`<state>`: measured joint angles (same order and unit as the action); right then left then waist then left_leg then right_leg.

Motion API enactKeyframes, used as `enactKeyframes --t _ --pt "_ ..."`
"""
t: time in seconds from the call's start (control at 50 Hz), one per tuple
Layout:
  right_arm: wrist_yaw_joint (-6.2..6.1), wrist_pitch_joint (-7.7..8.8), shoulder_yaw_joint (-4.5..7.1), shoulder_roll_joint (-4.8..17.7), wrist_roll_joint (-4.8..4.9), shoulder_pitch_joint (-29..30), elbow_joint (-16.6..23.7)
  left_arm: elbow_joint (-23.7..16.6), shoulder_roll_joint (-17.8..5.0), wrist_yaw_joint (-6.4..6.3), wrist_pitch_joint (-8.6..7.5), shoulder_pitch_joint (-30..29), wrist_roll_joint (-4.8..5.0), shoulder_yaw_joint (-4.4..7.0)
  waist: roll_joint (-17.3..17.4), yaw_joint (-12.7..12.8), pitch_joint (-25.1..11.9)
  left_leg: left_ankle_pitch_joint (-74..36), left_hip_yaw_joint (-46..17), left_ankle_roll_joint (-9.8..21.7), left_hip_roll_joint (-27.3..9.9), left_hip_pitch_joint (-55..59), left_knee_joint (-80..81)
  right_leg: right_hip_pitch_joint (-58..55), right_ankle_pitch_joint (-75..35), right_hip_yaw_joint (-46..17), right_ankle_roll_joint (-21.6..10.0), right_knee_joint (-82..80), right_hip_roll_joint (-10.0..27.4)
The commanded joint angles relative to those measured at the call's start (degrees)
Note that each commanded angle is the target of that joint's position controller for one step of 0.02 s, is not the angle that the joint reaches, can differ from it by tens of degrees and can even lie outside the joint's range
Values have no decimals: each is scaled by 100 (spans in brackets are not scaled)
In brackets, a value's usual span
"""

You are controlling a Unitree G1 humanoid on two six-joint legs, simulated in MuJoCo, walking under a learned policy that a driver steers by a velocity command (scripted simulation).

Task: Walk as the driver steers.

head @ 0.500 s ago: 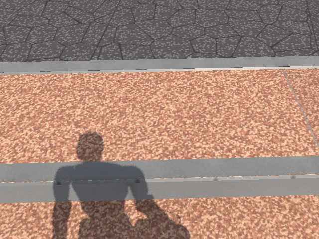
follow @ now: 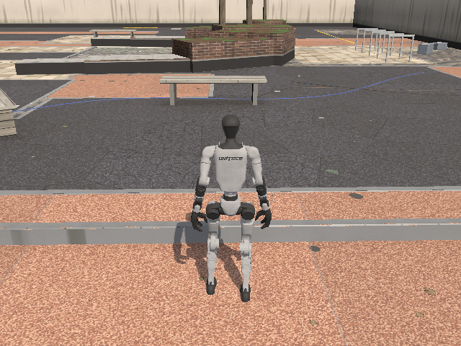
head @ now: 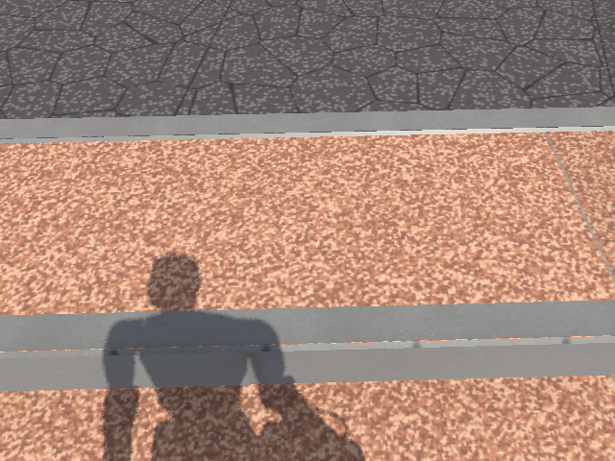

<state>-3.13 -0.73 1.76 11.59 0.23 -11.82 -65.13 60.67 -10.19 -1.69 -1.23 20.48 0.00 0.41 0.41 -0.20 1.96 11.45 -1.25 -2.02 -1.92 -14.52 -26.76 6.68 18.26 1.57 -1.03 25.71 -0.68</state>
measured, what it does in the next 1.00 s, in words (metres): walks ahead: right foot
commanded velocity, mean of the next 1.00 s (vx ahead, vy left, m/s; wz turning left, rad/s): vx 0.39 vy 0.00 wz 0.00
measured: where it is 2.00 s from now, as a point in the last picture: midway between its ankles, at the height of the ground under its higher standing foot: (293, 243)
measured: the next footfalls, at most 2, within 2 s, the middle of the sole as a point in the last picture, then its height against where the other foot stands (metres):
right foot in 0.76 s outside the picture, level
left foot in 1.34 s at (241, 286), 0.16 m higher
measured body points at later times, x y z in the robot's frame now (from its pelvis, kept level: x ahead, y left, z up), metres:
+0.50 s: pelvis +0.14 +0.06 +0.01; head +0.15 +0.08 +0.46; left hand +0.26 +0.32 -0.12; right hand +0.08 -0.18 -0.14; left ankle +0.07 +0.14 -0.74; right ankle +0.20 -0.10 -0.66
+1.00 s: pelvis +0.42 +0.01 +0.01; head +0.43 +0.00 +0.46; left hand +0.41 +0.27 -0.13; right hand +0.53 -0.25 -0.12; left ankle +0.46 +0.17 -0.60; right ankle +0.42 -0.07 -0.74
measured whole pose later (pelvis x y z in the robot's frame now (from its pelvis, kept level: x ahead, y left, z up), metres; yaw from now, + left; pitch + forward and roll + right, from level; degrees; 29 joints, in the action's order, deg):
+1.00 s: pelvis +0.42 +0.01 +0.01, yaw +0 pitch +1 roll -1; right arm -0.6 4.4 3.2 14.7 1.4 -9.9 -53.8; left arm 58.7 -12.5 1.0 -4.9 20.3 -0.8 2.5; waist 2.7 2.5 0.2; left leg 16.2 -1.8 1.0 -7.5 -43.5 -79.2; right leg 9.0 8.6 4.0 -5.0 16.9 -4.3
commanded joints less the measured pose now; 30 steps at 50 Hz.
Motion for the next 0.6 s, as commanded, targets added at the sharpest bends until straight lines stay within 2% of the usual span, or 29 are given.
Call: enactKeyframes --t 0.02,0.04,0.06,0.08,0.1,0.12,0.14,0.18,0.2,0.22,0.24,0.26,0.28,0.3,0.32,0.34,0.36,0.38,0.4,0.42,0.46,0.5,0.54,0.6 --pt "-21 17 77 488 20 -296 54 8 -584 -43 4 657 39 130 -192 34 97 436 278 195 231 387 -30 721 599 -288 -178 -768 209" --pt "-21 31 95 500 49 -260 85 -50 -788 -69 19 610 78 199 -432 68 275 1300 506 213 423 39 -402 828 1723 -592 -375 -945 375" --pt "-1 84 102 501 44 -69 193 -95 -960 -88 10 686 116 261 -690 171 542 1638 616 236 488 -523 -896 861 2641 -1167 -633 -1282 788" --pt "50 179 81 426 46 149 340 -130 -1183 -94 -31 737 154 346 -1027 263 800 1467 579 298 348 -993 -1558 876 3081 -1927 -961 -1637 1401" --pt "115 290 66 392 80 324 468 -167 -1282 -105 -91 713 158 401 -1132 295 1043 1376 348 399 55 -1454 -2069 856 2981 -2489 -1247 -1885 1886" --pt "177 388 80 433 131 470 573 -188 -1187 -103 -163 710 112 399 -1070 309 1192 1654 140 483 -157 -2015 -2448 550 2524 -2725 -1371 -1948 2114" --pt "229 475 94 477 180 511 658 -221 -1093 -90 -220 655 109 393 -954 253 1209 1805 -12 572 -338 -2392 -2454 172 2042 -2666 -1329 -1872 2151" --pt "311 623 114 507 214 441 706 -317 -1060 -54 -249 461 192 410 -687 141 961 1626 102 661 -356 -1978 -1523 -92 1154 -1977 -1021 -1624 1819" --pt "341 659 129 466 208 254 628 -352 -1120 -32 -232 349 216 424 -618 23 780 1260 396 634 -155 -1204 -981 195 853 -1527 -893 -1442 1547" --pt "362 665 162 420 202 -230 417 -380 -1168 -9 -196 246 231 433 -560 -197 573 561 735 554 137 -131 -484 716 723 -1145 -800 -1145 1292" --pt "360 634 239 475 182 -820 158 -405 -1148 10 -183 272 202 420 -476 -381 334 209 929 456 452 850 -379 1182 405 -931 -742 -743 1059" --pt "348 612 331 614 173 -1454 0 -473 -1069 24 -219 92 177 379 -220 -710 143 219 598 519 329 1608 -149 1595 -390 -590 -572 172 784" --pt "287 621 478 1200 137 -2235 -57 -680 -666 48 -279 -141 113 260 1215 -974 -136 1015 -1570 1033 -1055 2334 861 2554 -188 175 -130 2429 147" --pt "370 717 443 1408 33 -2578 -79 -882 -327 43 -409 -144 171 194 1861 -871 -479 1694 -4094 1772 -2024 2623 1845 3451 1362 -377 -95 4012 -327" --pt "376 811 328 1151 12 -1906 54 -897 -558 81 -504 -172 330 246 1072 -508 -16 2158 -3951 1807 -2182 2218 1817 3978 1061 -858 -270 4804 132" --pt "407 857 234 838 52 -1320 260 -924 -730 135 -567 -291 358 269 625 -331 341 1894 -3093 1561 -1919 1820 1798 4091 390 -827 -427 4860 436" --pt "436 855 171 750 42 -899 398 -880 -786 133 -591 -304 282 309 365 -151 406 1241 -2336 1350 -1638 1525 1851 3921 -185 -715 -469 4597 672" --pt "446 839 136 689 21 -720 471 -883 -889 118 -582 -395 198 378 316 -69 449 431 -1713 1195 -1392 1317 1901 3681 -496 -622 -445 4230 818" --pt "429 800 84 546 1 -775 462 -850 -933 134 -549 -388 159 422 361 -36 382 -237 -1186 1076 -1145 1221 1933 3407 -696 -513 -402 4017 879" --pt "398 773 70 543 -12 -976 415 -826 -819 164 -511 -374 146 419 425 -41 331 -875 -873 1063 -1029 1213 1918 3303 -833 -378 -333 3901 874" --pt "319 734 76 676 -15 -1284 347 -918 -669 192 -438 -638 122 403 320 -67 335 -1702 -548 1158 -970 1279 1933 3472 -1053 -215 -154 3593 868" --pt "253 695 86 810 -32 -1336 393 -1173 -571 189 -419 -1253 115 357 238 -153 448 -1885 -415 1229 -980 1246 2039 3667 -1345 -147 -19 2859 838" --pt "207 660 85 854 -40 -1338 470 -1390 -498 211 -443 -1862 128 296 271 -279 540 -1785 -213 1191 -865 1105 2155 3459 -1755 -14 27 1889 699" --pt "180 654 130 956 -6 -1595 447 -1574 -517 275 -472 -2455 163 255 364 -415 630 -1773 -86 1213 -930 1219 2215 3132 -2059 182 -15 1036 478"
Velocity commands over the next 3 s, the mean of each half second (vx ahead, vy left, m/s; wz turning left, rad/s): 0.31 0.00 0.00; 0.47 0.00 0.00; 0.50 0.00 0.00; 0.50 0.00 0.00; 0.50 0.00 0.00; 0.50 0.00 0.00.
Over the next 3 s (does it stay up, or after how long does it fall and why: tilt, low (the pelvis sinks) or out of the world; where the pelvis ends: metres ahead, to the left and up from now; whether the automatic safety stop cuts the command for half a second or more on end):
stays up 1.56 0.08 0.16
